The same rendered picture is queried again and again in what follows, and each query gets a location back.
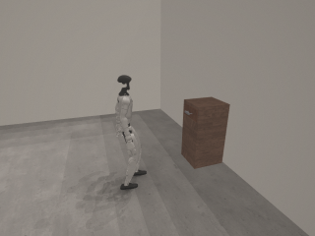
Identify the robot left shin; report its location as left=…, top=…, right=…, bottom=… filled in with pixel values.
left=135, top=149, right=142, bottom=172

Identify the robot right upper arm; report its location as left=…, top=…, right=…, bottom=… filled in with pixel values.
left=120, top=96, right=131, bottom=122

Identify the cabinet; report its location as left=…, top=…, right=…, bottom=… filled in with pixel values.
left=181, top=96, right=230, bottom=169

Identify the robot torso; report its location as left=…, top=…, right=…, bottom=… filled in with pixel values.
left=117, top=93, right=133, bottom=136

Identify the robot left upper arm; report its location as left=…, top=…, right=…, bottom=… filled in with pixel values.
left=115, top=101, right=119, bottom=112

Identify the left robot hand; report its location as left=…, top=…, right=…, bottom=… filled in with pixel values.
left=115, top=124, right=123, bottom=137

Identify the left robot forearm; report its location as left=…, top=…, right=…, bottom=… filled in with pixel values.
left=115, top=110, right=122, bottom=125

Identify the right robot hand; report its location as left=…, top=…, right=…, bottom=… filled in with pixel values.
left=126, top=141, right=137, bottom=157

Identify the right robot forearm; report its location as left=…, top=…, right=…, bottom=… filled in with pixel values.
left=121, top=118, right=132, bottom=143

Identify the drawer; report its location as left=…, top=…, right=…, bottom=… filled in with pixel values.
left=184, top=103, right=198, bottom=123

